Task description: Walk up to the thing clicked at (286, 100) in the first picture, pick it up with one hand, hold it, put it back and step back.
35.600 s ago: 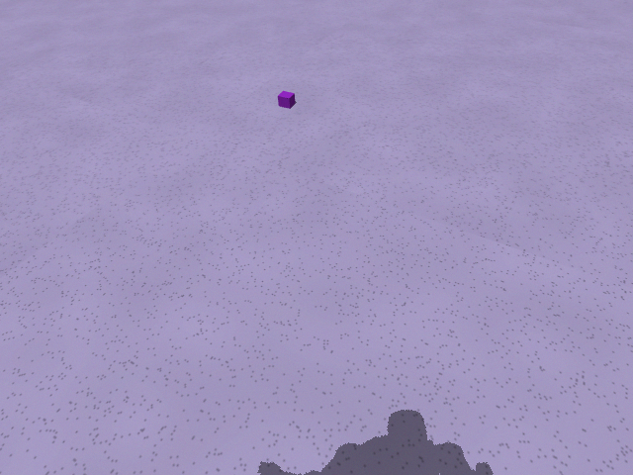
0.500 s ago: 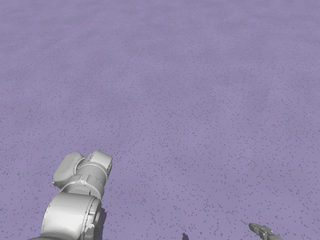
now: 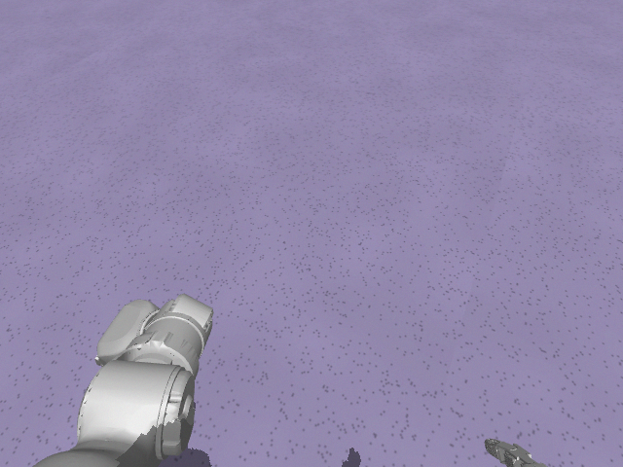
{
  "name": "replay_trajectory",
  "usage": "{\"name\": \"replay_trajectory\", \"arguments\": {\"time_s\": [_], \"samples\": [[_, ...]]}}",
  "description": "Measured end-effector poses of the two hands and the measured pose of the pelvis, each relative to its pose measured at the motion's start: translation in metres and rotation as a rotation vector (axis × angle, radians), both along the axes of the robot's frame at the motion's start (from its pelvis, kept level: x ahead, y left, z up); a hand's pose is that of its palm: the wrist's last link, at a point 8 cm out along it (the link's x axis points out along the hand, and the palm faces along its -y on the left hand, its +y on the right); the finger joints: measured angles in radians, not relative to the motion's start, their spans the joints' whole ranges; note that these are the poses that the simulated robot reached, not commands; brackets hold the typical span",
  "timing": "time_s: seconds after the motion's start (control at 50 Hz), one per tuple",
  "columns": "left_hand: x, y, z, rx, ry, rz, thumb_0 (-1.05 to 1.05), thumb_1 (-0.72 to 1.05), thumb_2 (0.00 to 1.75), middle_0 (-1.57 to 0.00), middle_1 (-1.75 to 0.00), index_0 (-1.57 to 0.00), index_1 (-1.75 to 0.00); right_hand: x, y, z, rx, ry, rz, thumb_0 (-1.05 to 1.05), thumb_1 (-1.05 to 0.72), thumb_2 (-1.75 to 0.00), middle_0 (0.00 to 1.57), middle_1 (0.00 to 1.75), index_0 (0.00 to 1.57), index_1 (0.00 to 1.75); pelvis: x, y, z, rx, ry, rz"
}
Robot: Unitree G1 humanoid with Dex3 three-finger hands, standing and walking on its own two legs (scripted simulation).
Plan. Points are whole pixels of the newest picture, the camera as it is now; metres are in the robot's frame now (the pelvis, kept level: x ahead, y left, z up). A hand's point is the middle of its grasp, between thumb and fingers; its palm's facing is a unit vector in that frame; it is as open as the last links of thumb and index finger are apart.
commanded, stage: crouch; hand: left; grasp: from above
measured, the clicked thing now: (162, 360) +0.32 +0.24 -0.10
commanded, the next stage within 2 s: lower in 1.88 s
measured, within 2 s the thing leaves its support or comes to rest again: neither
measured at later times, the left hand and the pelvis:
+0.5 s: hand (203, 378) +0.37 +0.24 -0.31, palm faces -0.05 -0.48 -0.88, open 9.9 cm; pelvis -0.07 +0.02 -0.19, yaw -2 degrees
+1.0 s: hand (222, 386) +0.40 +0.24 -0.48, palm faces -0.06 -0.48 -0.88, open 9.7 cm; pelvis -0.08 +0.01 -0.35, yaw -4 degrees
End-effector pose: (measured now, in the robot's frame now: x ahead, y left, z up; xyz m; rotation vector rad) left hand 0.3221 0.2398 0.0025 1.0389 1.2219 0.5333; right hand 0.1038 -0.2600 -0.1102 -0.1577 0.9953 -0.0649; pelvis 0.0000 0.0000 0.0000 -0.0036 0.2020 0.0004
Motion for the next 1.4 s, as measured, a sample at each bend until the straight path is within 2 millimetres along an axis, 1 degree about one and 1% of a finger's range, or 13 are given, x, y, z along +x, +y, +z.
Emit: {"name": "replay_trajectory", "arguments": {"time_s": [0.1,0.2,0.32,0.44,0.52,0.6,0.68,0.76,0.88,1.0,1.12,1.26,1.4], "samples": [[0.003,0.005,-0.040,0.016,0.001,-0.059,0.00,0.09,0.46,-0.63,-0.55,-0.63,-0.56,-0.024,-0.003,-0.017,-0.031,0.060,0.003,0.01,-0.86,-0.88,0.20,0.30,0.20,0.30,-0.010,0.002,-0.019,-0.003,0.073,-0.001],[0.006,0.014,-0.089,0.063,-0.020,-0.078,0.00,0.10,0.46,-0.63,-0.54,-0.63,-0.55,-0.056,-0.005,-0.048,-0.060,0.143,0.018,0.01,-0.87,-0.88,0.20,0.30,0.20,0.30,-0.025,0.007,-0.052,-0.010,0.160,-0.006],[0.009,0.021,-0.158,0.057,-0.056,0.000,0.00,0.09,0.46,-0.66,-0.51,-0.65,-0.52,-0.092,0.000,-0.104,-0.070,0.254,0.038,0.01,-0.88,-0.89,0.20,0.30,0.20,0.30,-0.044,0.012,-0.104,-0.025,0.274,-0.009],[0.028,0.012,-0.225,-0.003,-0.128,0.033,0.00,0.06,0.48,-0.68,-0.49,-0.68,-0.50,-0.121,0.005,-0.166,-0.070,0.342,0.029,0.01,-0.89,-0.89,0.20,0.30,0.20,0.30,-0.061,0.015,-0.161,-0.038,0.361,-0.012],[0.042,0.007,-0.263,-0.009,-0.148,0.023,0.00,0.05,0.48,-0.71,-0.46,-0.71,-0.48,-0.137,0.006,-0.203,-0.064,0.387,0.020,0.01,-0.89,-0.89,0.20,0.30,0.20,0.30,-0.070,0.016,-0.197,-0.042,0.405,-0.019],[0.053,0.008,-0.299,-0.002,-0.163,0.021,0.00,0.05,0.48,-0.73,-0.43,-0.72,-0.45,-0.154,0.007,-0.239,-0.049,0.422,0.000,0.01,-0.90,-0.90,0.20,0.30,0.20,0.30,-0.076,0.015,-0.233,-0.041,0.440,-0.028],[0.059,0.013,-0.335,-0.001,-0.163,0.026,0.00,0.05,0.46,-0.75,-0.39,-0.74,-0.41,-0.170,0.009,-0.272,-0.025,0.454,-0.033,0.01,-0.90,-0.90,0.20,0.30,0.20,0.30,-0.081,0.015,-0.266,-0.041,0.464,-0.034],[0.060,0.015,-0.368,-0.007,-0.148,0.033,0.00,0.06,0.45,-0.76,-0.34,-0.76,-0.37,-0.183,0.012,-0.298,-0.003,0.489,-0.060,0.01,-0.90,-0.90,0.19,0.30,0.20,0.30,-0.083,0.015,-0.292,-0.042,0.482,-0.035],[0.067,0.012,-0.401,-0.018,-0.142,0.028,0.00,0.06,0.45,-0.77,-0.32,-0.77,-0.35,-0.195,0.012,-0.327,0.017,0.521,-0.076,0.01,-0.90,-0.90,0.19,0.30,0.20,0.30,-0.084,0.014,-0.322,-0.037,0.493,-0.035],[0.076,0.007,-0.421,-0.012,-0.134,0.014,0.00,0.05,0.45,-0.78,-0.31,-0.78,-0.35,-0.199,0.005,-0.346,0.017,0.523,-0.078,0.01,-0.91,-0.90,0.20,0.30,0.20,0.30,-0.083,0.012,-0.345,-0.034,0.501,-0.039],[0.080,0.006,-0.441,-0.005,-0.112,0.014,0.00,0.05,0.46,-0.78,-0.32,-0.78,-0.35,-0.200,-0.002,-0.363,0.013,0.518,-0.060,0.01,-0.91,-0.90,0.19,0.30,0.20,0.30,-0.084,0.011,-0.365,-0.031,0.493,-0.046],[0.082,0.012,-0.469,0.007,-0.100,0.021,0.00,0.04,0.45,-0.79,-0.34,-0.78,-0.36,-0.205,-0.004,-0.380,0.019,0.537,-0.031,0.00,-0.91,-0.90,0.19,0.30,0.20,0.30,-0.086,0.011,-0.385,-0.038,0.475,-0.056],[0.083,0.021,-0.492,0.011,-0.102,0.053,0.00,0.05,0.46,-0.78,-0.34,-0.77,-0.36,-0.214,-0.002,-0.388,0.024,0.580,-0.013,0.00,-0.91,-0.90,0.19,0.30,0.20,0.30,-0.088,0.012,-0.397,-0.054,0.459,-0.062]]}}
